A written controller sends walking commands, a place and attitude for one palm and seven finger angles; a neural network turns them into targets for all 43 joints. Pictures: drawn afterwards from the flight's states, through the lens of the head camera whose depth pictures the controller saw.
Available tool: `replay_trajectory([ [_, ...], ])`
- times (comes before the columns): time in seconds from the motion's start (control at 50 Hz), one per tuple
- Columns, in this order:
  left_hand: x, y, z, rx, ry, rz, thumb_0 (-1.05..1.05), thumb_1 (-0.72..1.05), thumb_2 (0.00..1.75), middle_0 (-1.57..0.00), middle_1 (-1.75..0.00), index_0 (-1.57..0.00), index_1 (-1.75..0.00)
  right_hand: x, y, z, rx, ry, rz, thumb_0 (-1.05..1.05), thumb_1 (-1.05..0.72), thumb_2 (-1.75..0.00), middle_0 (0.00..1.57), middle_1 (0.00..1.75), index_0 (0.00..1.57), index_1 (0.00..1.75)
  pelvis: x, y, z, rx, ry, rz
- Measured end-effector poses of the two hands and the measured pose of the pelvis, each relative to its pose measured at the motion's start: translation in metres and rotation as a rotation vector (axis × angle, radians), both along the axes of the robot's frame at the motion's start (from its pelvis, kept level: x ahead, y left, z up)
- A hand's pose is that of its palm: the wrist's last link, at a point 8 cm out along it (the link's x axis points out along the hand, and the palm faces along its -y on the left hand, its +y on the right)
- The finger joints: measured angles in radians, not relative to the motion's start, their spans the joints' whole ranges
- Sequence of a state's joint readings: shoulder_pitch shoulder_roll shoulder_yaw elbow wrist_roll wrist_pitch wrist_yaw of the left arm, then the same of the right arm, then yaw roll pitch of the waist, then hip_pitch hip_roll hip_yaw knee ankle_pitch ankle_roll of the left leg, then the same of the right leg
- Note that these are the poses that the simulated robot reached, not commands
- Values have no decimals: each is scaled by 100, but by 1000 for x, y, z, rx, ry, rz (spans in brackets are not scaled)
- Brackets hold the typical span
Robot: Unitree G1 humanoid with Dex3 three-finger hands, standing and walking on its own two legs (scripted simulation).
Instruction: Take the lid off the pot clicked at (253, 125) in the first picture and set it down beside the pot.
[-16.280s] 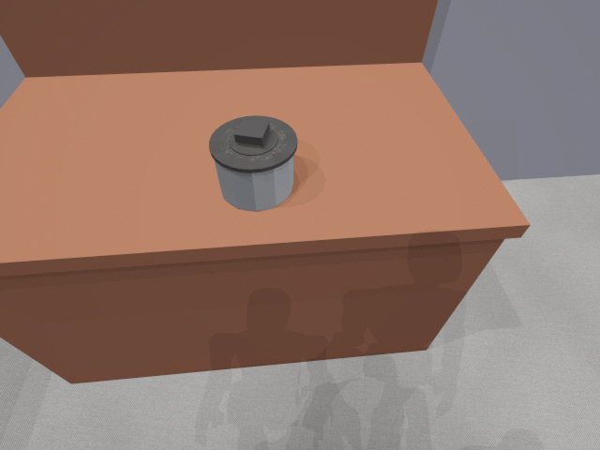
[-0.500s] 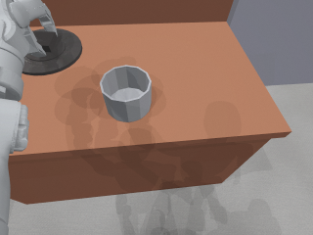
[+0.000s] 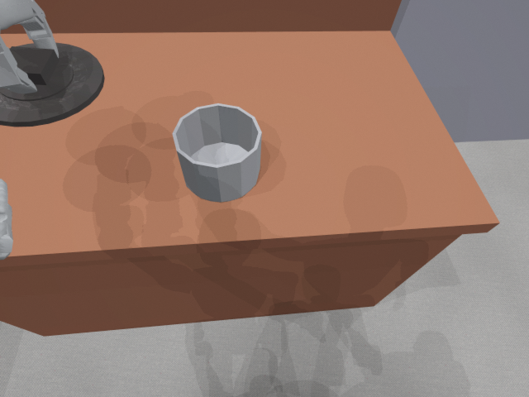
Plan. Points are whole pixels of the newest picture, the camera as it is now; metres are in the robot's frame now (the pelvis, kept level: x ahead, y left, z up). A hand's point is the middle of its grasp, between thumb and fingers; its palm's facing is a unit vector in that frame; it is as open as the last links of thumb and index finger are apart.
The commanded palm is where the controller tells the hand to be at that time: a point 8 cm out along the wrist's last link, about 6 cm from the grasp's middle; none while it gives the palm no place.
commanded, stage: lower the lid onto the table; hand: left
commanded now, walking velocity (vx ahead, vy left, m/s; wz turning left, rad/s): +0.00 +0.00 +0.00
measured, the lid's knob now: (29, 65) +0.52 +0.28 +0.20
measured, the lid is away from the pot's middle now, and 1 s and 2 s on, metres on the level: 0.23 0.22 0.23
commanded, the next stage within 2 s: none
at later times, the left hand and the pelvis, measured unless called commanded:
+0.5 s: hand (27, 72) +0.50 +0.28 +0.20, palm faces -0.35 -0.13 -0.93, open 8.7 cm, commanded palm +0.53 +0.28 +0.27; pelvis +0.00 +0.00 +0.00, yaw -1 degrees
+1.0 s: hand (42, 101) +0.50 +0.28 +0.16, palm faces -0.41 -0.13 -0.90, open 8.7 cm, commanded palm +0.54 +0.28 +0.23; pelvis +0.00 +0.00 +0.00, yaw -2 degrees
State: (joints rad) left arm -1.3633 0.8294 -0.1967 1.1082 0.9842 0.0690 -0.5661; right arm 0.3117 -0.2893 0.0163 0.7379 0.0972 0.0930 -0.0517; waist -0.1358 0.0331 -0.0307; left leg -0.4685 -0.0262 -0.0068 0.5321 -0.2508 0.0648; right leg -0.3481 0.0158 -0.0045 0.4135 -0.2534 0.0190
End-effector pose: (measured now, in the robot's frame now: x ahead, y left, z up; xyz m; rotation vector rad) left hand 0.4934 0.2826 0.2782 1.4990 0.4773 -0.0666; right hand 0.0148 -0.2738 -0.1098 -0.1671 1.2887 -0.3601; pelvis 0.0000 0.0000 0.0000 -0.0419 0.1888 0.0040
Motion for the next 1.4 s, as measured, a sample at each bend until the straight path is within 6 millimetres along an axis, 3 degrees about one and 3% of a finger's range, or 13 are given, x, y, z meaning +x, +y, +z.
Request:
replay_trajectory([
  [0.5, 7, -4, -18, -53, 20, -17, -2, 12, 86, -75, -107, -54, -93, -18, 6, 0, 2, 7, -30, 0, -90, -90, 20, 30, 20, 30, -2, 5, -2, -3, 9, -15],
  [0.78, -1, -2, -41, -42, 70, -38, -2, 12, 86, -75, -107, -54, -93, -25, 2, 0, -16, 39, -30, 1, -90, -90, 20, 30, 20, 30, -5, 4, -4, -7, 13, -8],
  [1.4, 16, 1, -87, -53, 115, -59, -2, 13, 86, -74, -107, -54, -93, -48, 9, 0, -33, 99, -87, 0, -90, -90, 21, 30, 20, 30, 0, 7, -8, -14, 57, -34],
])
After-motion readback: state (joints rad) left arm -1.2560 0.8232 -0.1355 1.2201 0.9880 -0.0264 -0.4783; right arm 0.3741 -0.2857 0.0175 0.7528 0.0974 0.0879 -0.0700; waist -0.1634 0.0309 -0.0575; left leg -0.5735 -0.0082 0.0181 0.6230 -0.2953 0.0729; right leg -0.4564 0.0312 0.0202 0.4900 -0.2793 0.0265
